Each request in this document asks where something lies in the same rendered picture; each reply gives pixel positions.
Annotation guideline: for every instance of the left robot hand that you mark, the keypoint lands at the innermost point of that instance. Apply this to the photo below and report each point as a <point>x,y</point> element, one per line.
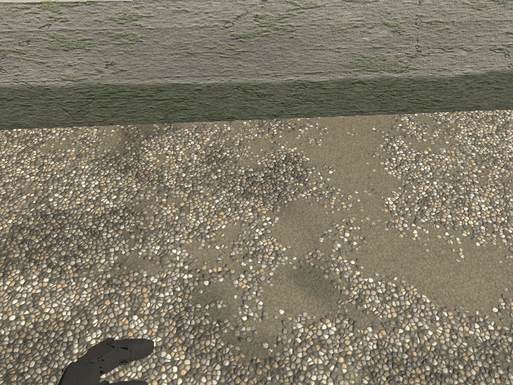
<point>105,357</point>

